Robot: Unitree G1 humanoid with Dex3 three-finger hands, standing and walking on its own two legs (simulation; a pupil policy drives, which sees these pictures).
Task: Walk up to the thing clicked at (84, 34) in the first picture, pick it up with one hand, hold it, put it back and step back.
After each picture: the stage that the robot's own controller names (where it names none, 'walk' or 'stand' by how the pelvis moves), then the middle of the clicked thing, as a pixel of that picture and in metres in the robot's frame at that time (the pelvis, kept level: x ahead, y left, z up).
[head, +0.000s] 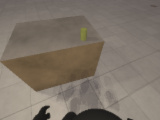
stand; (83, 34) +0.79 +0.11 +0.03
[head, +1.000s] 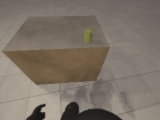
rise first; (87, 36) +0.72 +0.09 +0.05
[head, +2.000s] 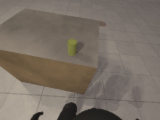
walk; (72, 47) +0.49 +0.18 +0.07
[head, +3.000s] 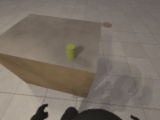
stand; (71, 52) +0.47 +0.17 +0.06
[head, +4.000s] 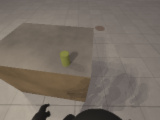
stand; (65, 59) +0.44 +0.20 +0.03
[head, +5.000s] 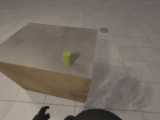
stand; (67, 59) +0.45 +0.19 +0.03
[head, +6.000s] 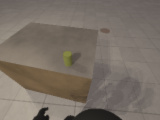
stand; (68, 59) +0.45 +0.19 +0.03
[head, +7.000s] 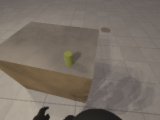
rise first; (68, 58) +0.45 +0.19 +0.03
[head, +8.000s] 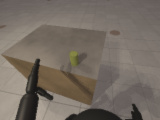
rise first; (74, 58) +0.45 +0.18 +0.03
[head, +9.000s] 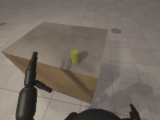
go down; (75, 57) +0.46 +0.17 +0.04
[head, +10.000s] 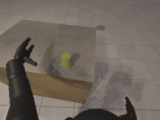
go down; (66, 61) +0.42 +0.16 +0.04
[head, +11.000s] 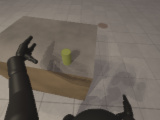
close in; (66, 57) +0.44 +0.16 +0.05
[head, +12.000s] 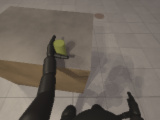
close; (60, 49) +0.46 +0.18 +0.08
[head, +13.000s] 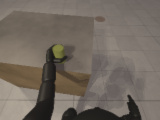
lift; (59, 54) +0.42 +0.19 +0.08
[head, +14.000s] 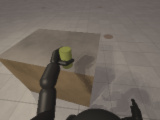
lift; (66, 57) +0.34 +0.16 +0.19
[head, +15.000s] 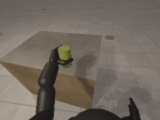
hold; (65, 56) +0.33 +0.16 +0.21
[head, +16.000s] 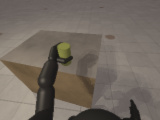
hold; (65, 54) +0.33 +0.16 +0.22
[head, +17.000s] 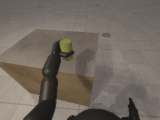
crouch; (66, 50) +0.38 +0.16 +0.21
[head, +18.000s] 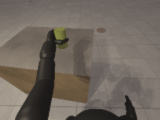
lower; (61, 38) +0.47 +0.18 +0.23
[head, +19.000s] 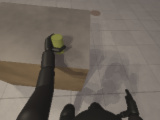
lower; (58, 44) +0.49 +0.18 +0.09
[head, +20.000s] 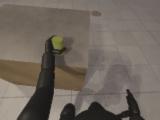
lower; (58, 46) +0.48 +0.18 +0.09
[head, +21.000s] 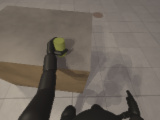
lower; (60, 47) +0.47 +0.18 +0.09
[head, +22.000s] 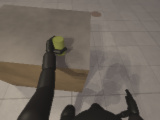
lower; (59, 46) +0.48 +0.18 +0.09
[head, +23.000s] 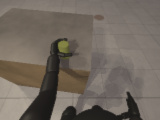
open; (64, 50) +0.46 +0.16 +0.08
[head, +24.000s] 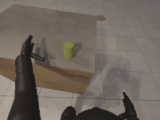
sink last; (68, 51) +0.45 +0.14 +0.08
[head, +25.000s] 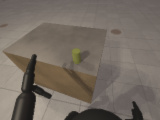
sink last; (76, 56) +0.47 +0.16 +0.05
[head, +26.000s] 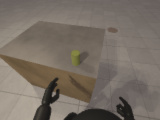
stand; (75, 58) +0.45 +0.15 +0.04
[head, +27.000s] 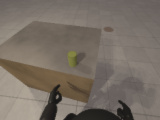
stand; (72, 59) +0.44 +0.16 +0.03
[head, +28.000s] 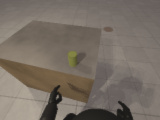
stand; (72, 59) +0.43 +0.16 +0.04
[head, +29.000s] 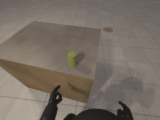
stand; (72, 59) +0.43 +0.16 +0.04
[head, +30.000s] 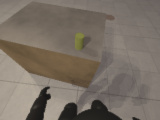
walk; (79, 41) +0.54 +0.10 +0.06
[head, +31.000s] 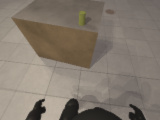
walk; (82, 18) +0.87 +0.15 +0.06
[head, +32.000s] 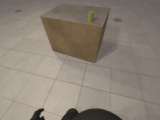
stand; (90, 17) +1.18 +0.09 +0.05
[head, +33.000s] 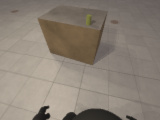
stand; (88, 20) +1.15 +0.09 +0.03
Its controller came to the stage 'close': yes
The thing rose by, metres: 0.22
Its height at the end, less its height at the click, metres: +0.00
